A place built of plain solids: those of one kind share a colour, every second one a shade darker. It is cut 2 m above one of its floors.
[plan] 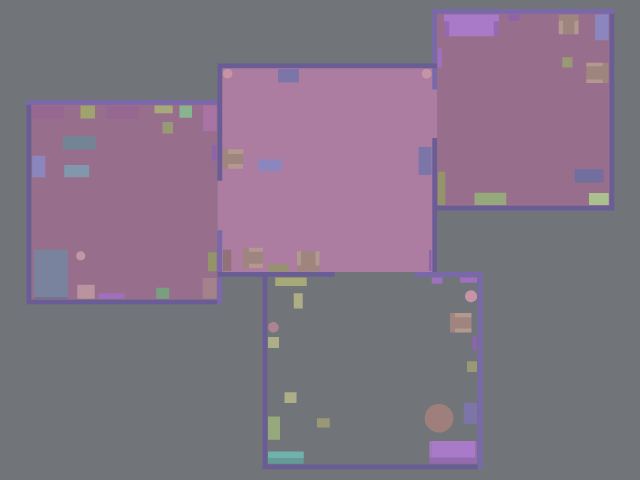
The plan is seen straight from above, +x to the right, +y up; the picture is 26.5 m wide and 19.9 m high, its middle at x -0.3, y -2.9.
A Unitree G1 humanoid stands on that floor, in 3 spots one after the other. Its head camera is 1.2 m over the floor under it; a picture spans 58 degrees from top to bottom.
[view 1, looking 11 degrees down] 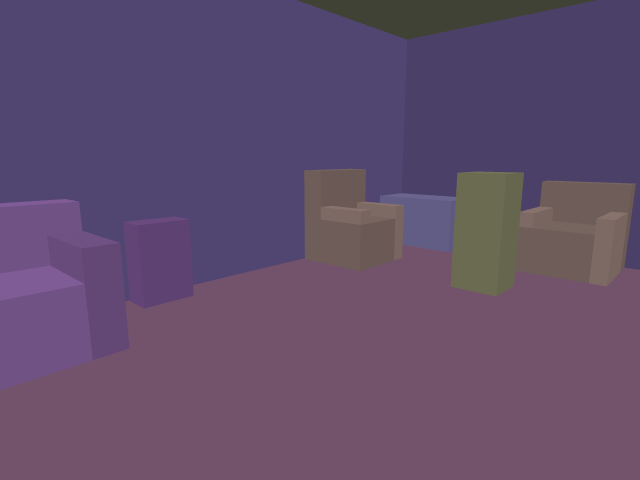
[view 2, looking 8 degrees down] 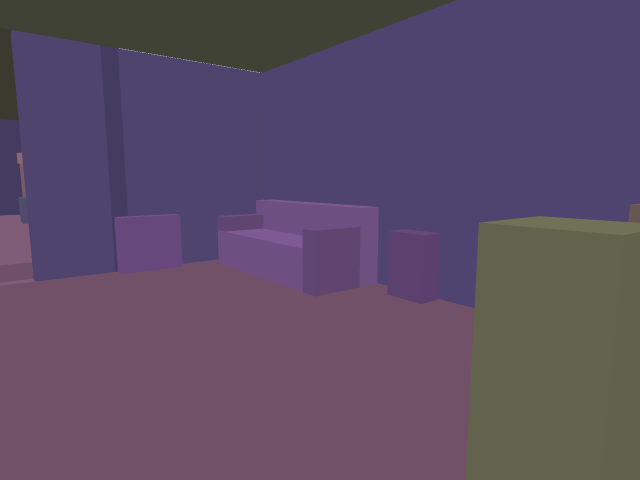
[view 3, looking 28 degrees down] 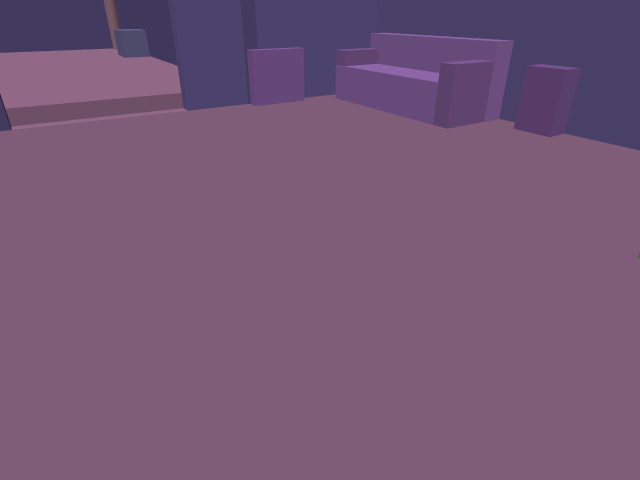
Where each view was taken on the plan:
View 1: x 6.07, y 2.92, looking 43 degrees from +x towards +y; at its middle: armchair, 4.91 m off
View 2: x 10.57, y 2.92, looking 142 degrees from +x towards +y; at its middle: sofa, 4.41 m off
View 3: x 10.56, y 1.69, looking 148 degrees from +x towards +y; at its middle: floor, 2.56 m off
